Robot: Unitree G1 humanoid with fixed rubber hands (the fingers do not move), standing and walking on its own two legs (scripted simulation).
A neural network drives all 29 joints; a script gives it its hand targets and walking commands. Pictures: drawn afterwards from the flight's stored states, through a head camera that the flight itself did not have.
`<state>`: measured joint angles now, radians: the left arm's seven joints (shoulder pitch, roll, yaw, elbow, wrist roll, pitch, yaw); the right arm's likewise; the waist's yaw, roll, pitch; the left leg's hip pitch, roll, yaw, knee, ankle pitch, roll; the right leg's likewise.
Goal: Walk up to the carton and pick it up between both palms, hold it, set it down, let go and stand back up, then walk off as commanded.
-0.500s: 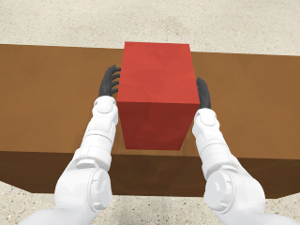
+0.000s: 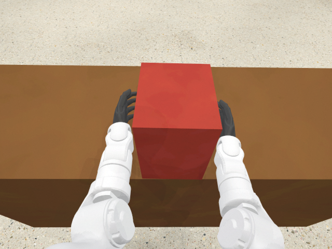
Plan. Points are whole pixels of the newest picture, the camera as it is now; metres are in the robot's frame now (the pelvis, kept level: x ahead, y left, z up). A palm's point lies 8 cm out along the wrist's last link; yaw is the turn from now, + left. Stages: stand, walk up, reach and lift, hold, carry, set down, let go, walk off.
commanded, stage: reach and lift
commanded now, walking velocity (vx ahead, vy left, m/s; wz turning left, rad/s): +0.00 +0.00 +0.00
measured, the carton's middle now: (173, 125) +0.41 +0.00 +0.04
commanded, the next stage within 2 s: none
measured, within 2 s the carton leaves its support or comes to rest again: leaves its support in 0.72 s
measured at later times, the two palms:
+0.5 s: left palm (122, 121) +0.40 +0.13 +0.07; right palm (226, 133) +0.38 -0.13 +0.05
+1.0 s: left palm (121, 118) +0.39 +0.13 +0.09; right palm (230, 128) +0.38 -0.13 +0.08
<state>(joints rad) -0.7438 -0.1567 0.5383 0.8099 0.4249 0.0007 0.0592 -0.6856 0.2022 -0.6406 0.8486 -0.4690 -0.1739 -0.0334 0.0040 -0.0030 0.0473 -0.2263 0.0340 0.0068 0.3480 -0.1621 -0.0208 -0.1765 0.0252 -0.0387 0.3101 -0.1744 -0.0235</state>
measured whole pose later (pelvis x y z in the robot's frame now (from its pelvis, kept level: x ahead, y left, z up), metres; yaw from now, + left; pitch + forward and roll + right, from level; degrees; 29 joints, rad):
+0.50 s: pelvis +0.00 +0.00 +0.00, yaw +0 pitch +3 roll +0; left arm -0.72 -0.16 0.51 0.80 0.41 0.00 0.08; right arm -0.67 0.17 -0.55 0.89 -0.41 -0.20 -0.06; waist -0.01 -0.01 0.03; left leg -0.23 0.03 0.02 0.35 -0.16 -0.01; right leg -0.18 0.01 -0.04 0.31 -0.18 -0.02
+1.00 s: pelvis -0.02 +0.00 +0.00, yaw +1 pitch +5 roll -1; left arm -0.83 -0.07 0.40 1.00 0.29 -0.07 0.16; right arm -0.75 0.09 -0.53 1.07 -0.31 -0.30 -0.10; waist 0.00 -0.04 -0.06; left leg -0.34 0.05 0.01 0.38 -0.13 -0.03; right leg -0.28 0.03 -0.07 0.33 -0.15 -0.03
